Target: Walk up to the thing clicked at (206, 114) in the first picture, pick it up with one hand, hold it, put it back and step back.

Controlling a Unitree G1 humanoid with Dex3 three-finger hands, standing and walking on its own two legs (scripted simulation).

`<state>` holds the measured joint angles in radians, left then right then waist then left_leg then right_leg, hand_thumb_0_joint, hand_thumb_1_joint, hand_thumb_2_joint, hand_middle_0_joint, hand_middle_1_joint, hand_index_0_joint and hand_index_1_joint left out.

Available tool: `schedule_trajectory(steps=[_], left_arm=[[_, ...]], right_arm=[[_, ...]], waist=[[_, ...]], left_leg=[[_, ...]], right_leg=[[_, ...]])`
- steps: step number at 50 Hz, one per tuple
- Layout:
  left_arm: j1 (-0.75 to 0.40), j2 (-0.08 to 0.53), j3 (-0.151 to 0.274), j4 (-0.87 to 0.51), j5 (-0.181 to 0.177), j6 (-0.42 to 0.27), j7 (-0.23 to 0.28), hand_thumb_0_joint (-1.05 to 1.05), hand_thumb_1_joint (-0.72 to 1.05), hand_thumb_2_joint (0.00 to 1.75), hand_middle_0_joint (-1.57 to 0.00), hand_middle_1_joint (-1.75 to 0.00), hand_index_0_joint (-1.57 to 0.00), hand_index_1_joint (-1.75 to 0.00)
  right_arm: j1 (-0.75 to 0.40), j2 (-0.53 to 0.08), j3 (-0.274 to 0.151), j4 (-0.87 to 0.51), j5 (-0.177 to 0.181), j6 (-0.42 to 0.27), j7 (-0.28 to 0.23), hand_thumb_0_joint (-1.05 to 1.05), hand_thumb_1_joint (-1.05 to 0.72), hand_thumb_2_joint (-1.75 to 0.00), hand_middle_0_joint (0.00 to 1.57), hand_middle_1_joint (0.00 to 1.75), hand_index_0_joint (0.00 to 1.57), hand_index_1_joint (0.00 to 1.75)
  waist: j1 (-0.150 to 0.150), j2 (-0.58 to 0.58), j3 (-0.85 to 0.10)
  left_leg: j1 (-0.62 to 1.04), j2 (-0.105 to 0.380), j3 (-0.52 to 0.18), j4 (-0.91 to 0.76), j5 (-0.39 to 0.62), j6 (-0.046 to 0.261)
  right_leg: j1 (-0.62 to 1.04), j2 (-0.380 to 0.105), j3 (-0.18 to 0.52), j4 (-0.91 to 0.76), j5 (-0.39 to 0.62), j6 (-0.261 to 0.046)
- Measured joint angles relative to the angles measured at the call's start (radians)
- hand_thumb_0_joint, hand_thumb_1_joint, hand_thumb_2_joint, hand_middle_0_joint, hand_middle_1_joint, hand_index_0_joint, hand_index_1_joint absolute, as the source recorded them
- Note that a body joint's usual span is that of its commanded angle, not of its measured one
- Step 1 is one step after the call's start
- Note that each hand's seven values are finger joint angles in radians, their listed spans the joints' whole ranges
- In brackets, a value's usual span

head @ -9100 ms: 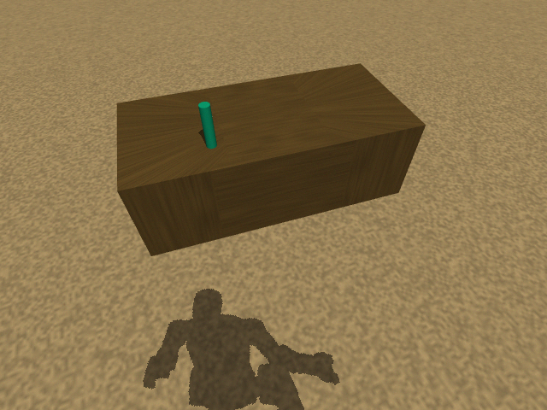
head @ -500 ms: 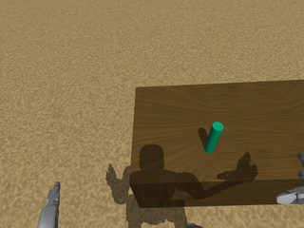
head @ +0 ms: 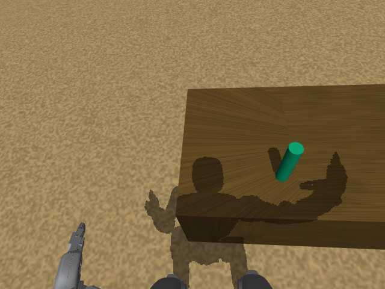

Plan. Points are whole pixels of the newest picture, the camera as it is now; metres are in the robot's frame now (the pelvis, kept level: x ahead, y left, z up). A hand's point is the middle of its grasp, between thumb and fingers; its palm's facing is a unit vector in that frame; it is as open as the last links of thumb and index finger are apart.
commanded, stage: go down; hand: right
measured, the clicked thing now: (288, 163) +0.49 -0.24 -0.21
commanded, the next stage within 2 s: approach in 0.74 s
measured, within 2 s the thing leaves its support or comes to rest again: neither
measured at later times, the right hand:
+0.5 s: hand out of the picture +0.35 -0.41 +0.03, palm faces +0.25 +0.96 -0.09, open 17.2 cm
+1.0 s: hand out of the picture +0.37 -0.42 +0.04, palm faces +0.26 +0.96 -0.06, open 17.7 cm
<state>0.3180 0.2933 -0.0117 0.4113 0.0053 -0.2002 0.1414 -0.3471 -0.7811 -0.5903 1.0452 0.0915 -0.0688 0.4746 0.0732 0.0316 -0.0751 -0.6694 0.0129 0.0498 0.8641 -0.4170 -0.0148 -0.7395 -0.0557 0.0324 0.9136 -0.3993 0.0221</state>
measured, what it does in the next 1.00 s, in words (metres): stands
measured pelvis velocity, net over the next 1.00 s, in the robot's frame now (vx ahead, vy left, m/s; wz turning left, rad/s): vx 0.00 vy -0.02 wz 0.01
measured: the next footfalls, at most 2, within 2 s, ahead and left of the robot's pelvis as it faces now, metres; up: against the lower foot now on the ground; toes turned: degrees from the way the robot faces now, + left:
none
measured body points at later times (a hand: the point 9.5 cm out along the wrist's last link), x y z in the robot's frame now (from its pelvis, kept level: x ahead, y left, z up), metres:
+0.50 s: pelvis +0.01 -0.01 +0.00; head +0.09 -0.06 +0.44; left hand +0.16 +0.26 -0.03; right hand +0.33 -0.46 +0.04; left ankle +0.00 +0.13 -0.69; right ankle +0.03 -0.13 -0.69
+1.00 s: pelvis +0.00 -0.02 -0.01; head +0.10 -0.07 +0.43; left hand +0.15 +0.25 -0.05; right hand +0.36 -0.47 +0.05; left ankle +0.00 +0.13 -0.69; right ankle +0.03 -0.13 -0.69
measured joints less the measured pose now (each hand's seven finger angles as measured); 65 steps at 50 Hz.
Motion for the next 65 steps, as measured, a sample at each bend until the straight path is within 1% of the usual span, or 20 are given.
schedule_trajectory(steps=[5,10,15,19,23,28,33,40,46,49,52,55,58,60,62,65], left_arm=[[-0.011,-0.003,0.000,0.023,0.007,0.003,-0.004,-0.01,-0.53,0.06,-0.07,-0.05,-0.06,-0.05],[-0.016,0.002,-0.002,0.022,0.008,0.011,-0.007,-0.01,-0.53,0.06,-0.07,-0.05,-0.06,-0.05],[-0.012,0.000,-0.005,0.005,0.009,0.016,-0.015,-0.01,-0.53,0.06,-0.07,-0.06,-0.06,-0.05],[-0.002,-0.002,-0.009,-0.017,0.009,0.026,-0.022,-0.01,-0.53,0.06,-0.07,-0.06,-0.06,-0.05],[-0.002,-0.002,-0.013,-0.020,0.009,0.018,-0.026,-0.01,-0.53,0.06,-0.07,-0.06,-0.06,-0.05],[-0.010,-0.012,-0.019,-0.006,0.013,0.021,-0.033,0.00,-0.53,0.06,-0.06,-0.06,-0.06,-0.05],[-0.015,-0.008,-0.018,-0.007,0.014,0.018,-0.036,-0.01,-0.52,0.05,-0.06,-0.06,-0.06,-0.05],[-0.001,-0.008,-0.029,-0.042,0.013,0.016,-0.035,-0.01,-0.52,0.05,-0.06,-0.05,-0.06,-0.05],[0.004,-0.008,-0.030,-0.028,0.015,0.013,-0.035,0.00,-0.52,0.05,-0.06,-0.05,-0.06,-0.05],[-0.011,-0.008,-0.029,-0.017,0.018,0.009,-0.037,0.00,-0.53,0.06,-0.06,-0.05,-0.05,-0.05],[-0.025,-0.008,-0.029,-0.038,0.023,0.006,-0.044,-0.01,-0.54,0.06,-0.06,-0.04,-0.05,-0.05],[-0.032,-0.006,-0.026,-0.085,0.027,-0.010,-0.055,-0.01,-0.55,0.06,-0.06,-0.04,-0.04,-0.05],[-0.027,-0.003,-0.023,-0.154,0.034,-0.022,-0.070,-0.01,-0.55,0.07,-0.06,-0.04,-0.04,-0.05],[-0.015,-0.001,-0.016,-0.208,0.040,-0.032,-0.079,-0.01,-0.55,0.07,-0.06,-0.04,-0.04,-0.05],[0.001,0.001,-0.007,-0.263,0.048,-0.039,-0.088,-0.01,-0.56,0.07,-0.06,-0.04,-0.04,-0.05],[0.025,0.005,0.015,-0.326,0.058,-0.049,-0.102,0.00,-0.56,0.07,-0.06,-0.04,-0.04,-0.05]], right_arm=[[-0.031,-0.024,-0.022,0.041,0.010,-0.037,0.034,-0.01,0.46,-0.06,0.04,0.05,0.04,0.05],[-0.055,-0.054,-0.031,0.090,0.012,-0.058,0.048,-0.01,0.44,-0.06,0.05,0.05,0.05,0.05],[-0.057,-0.059,-0.039,0.100,0.009,-0.066,0.058,-0.01,0.44,-0.06,0.05,0.04,0.05,0.05],[-0.057,-0.057,-0.050,0.102,0.014,-0.075,0.058,-0.01,0.45,-0.06,0.05,0.04,0.05,0.05],[-0.073,-0.062,-0.056,0.107,0.011,-0.089,0.056,-0.01,0.47,-0.06,0.05,0.04,0.05,0.05],[-0.101,-0.080,-0.050,0.113,0.009,-0.101,0.061,-0.01,0.49,-0.06,0.05,0.05,0.05,0.05],[-0.130,-0.094,-0.050,0.133,0.012,-0.102,0.065,-0.01,0.52,-0.06,0.04,0.05,0.05,0.05],[-0.158,-0.110,-0.060,0.156,0.014,-0.108,0.066,-0.01,0.56,-0.06,0.04,0.05,0.04,0.05],[-0.187,-0.133,-0.068,0.178,0.014,-0.118,0.067,-0.01,0.58,-0.06,0.03,0.05,0.04,0.06],[-0.207,-0.148,-0.068,0.203,0.029,-0.146,0.075,-0.01,0.59,-0.06,0.03,0.05,0.04,0.06],[-0.221,-0.150,-0.074,0.229,0.056,-0.196,0.088,-0.01,0.59,-0.06,0.03,0.05,0.04,0.06],[-0.224,-0.128,-0.086,0.250,0.092,-0.269,0.100,-0.01,0.60,-0.06,0.03,0.06,0.04,0.06],[-0.220,-0.094,-0.108,0.263,0.122,-0.345,0.107,-0.01,0.60,-0.07,0.03,0.06,0.04,0.06],[-0.212,-0.069,-0.130,0.259,0.128,-0.388,0.106,-0.01,0.60,-0.07,0.03,0.06,0.04,0.06],[-0.204,-0.048,-0.159,0.247,0.124,-0.427,0.100,-0.01,0.60,-0.07,0.03,0.06,0.04,0.06],[-0.197,-0.033,-0.196,0.233,0.118,-0.479,0.085,-0.01,0.61,-0.06,0.03,0.06,0.05,0.06]], waist=[[0.009,-0.001,-0.012],[0.019,-0.002,-0.023],[0.022,-0.004,-0.025],[0.023,-0.001,-0.026],[0.023,0.006,-0.031],[0.027,0.010,-0.030],[0.032,0.002,-0.021],[0.042,0.001,-0.022],[0.046,0.006,-0.028],[0.048,0.006,-0.028],[0.055,0.007,-0.028],[0.068,0.011,-0.033],[0.086,0.020,-0.045],[0.101,0.030,-0.051],[0.120,0.041,-0.054],[0.148,0.059,-0.049]], left_leg=[[-0.011,0.000,0.005,-0.003,-0.003,-0.002],[-0.015,-0.002,0.004,-0.005,-0.005,-0.005],[-0.015,-0.004,0.001,-0.014,-0.002,-0.008],[-0.011,-0.004,0.001,-0.019,0.000,-0.011],[-0.013,-0.004,0.002,-0.019,0.000,-0.012],[-0.021,-0.005,0.006,-0.018,0.005,-0.014],[-0.029,-0.007,0.006,-0.023,0.015,-0.016],[-0.039,-0.006,0.003,-0.024,0.020,-0.019],[-0.057,-0.007,0.003,-0.014,0.016,-0.019],[-0.088,-0.008,0.004,0.009,0.009,-0.019],[-0.136,-0.007,0.005,0.049,-0.004,-0.020],[-0.194,-0.006,0.007,0.103,-0.024,-0.020],[-0.269,-0.007,0.008,0.176,-0.050,-0.020],[-0.321,-0.008,0.010,0.229,-0.070,-0.019],[-0.372,-0.011,0.013,0.282,-0.090,-0.018],[-0.444,-0.017,0.020,0.357,-0.115,-0.016]], right_leg=[[-0.017,0.001,0.006,0.005,-0.005,-0.002],[-0.024,-0.002,0.004,0.012,-0.013,-0.004],[-0.026,-0.003,0.002,0.011,-0.016,-0.007],[-0.024,-0.003,0.001,0.011,-0.017,-0.010],[-0.030,-0.003,0.003,0.016,-0.019,-0.012],[-0.043,-0.003,0.008,0.026,-0.018,-0.013],[-0.055,-0.004,0.009,0.029,-0.012,-0.017],[-0.065,-0.004,0.006,0.030,-0.009,-0.020],[-0.084,-0.005,0.007,0.041,-0.014,-0.020],[-0.115,-0.005,0.009,0.064,-0.020,-0.020],[-0.163,-0.005,0.012,0.101,-0.031,-0.021],[-0.220,-0.003,0.016,0.150,-0.046,-0.021],[-0.295,-0.005,0.022,0.219,-0.070,-0.020],[-0.347,-0.006,0.026,0.271,-0.088,-0.019],[-0.399,-0.008,0.032,0.324,-0.107,-0.017],[-0.474,-0.014,0.045,0.402,-0.132,-0.013]])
